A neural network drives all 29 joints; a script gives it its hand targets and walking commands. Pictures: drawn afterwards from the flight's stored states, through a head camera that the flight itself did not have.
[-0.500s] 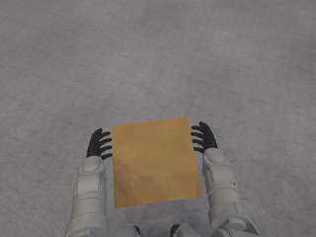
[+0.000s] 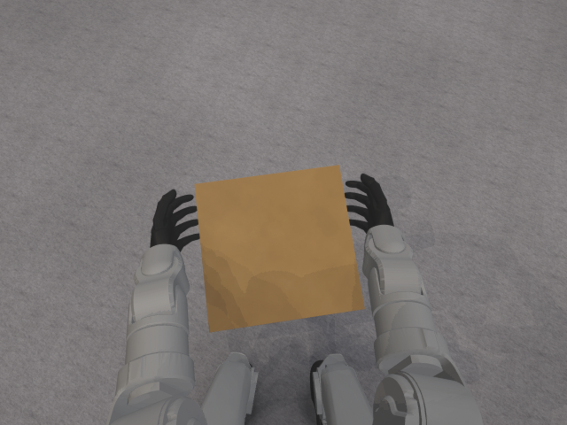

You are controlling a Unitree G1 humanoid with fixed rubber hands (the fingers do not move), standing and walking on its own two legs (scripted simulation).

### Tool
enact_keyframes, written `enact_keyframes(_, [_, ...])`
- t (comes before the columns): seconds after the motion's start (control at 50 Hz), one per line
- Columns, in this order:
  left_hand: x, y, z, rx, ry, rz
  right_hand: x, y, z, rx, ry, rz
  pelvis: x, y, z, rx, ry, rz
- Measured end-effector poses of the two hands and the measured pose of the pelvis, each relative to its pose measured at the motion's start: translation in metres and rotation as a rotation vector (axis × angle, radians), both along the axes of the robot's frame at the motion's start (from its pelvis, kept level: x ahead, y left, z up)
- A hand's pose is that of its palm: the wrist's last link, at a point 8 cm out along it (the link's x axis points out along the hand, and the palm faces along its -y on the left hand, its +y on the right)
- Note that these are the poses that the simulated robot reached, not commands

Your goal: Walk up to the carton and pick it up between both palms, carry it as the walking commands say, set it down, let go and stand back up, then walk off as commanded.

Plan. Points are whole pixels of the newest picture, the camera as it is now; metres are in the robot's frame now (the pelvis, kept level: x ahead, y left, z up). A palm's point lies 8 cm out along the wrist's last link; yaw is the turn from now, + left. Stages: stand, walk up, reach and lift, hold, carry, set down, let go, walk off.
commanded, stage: set down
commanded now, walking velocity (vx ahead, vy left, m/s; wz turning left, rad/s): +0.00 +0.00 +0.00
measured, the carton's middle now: (277, 248) +0.39 +0.03 -0.15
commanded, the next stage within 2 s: none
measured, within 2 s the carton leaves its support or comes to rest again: neither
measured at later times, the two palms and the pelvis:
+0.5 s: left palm (184, 250) +0.38 +0.18 -0.15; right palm (359, 231) +0.43 -0.11 -0.15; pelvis -0.01 +0.00 -0.08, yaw +1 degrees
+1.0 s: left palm (196, 251) +0.40 +0.19 -0.24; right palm (348, 232) +0.45 -0.11 -0.24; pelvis -0.04 +0.00 -0.16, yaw +1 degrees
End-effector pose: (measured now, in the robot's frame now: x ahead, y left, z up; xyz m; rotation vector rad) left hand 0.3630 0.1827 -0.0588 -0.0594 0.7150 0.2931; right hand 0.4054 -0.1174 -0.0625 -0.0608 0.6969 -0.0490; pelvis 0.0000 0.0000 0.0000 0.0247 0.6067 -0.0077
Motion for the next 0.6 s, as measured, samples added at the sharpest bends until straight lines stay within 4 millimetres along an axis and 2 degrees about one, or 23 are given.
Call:
enact_keyframes(0.28, [0.011, 0.002, -0.052, 0.004, -0.011, 0.027, 0.012, 0.004, -0.055, -0.008, -0.005, 0.002, -0.002, 0.002, -0.043, 0.001, 0.102, 0.006])
enact_keyframes(0.6, [0.022, 0.002, -0.106, 0.009, -0.027, 0.038, 0.028, 0.006, -0.107, -0.021, -0.018, 0.000, -0.021, -0.002, -0.097, 0.008, 0.140, 0.006])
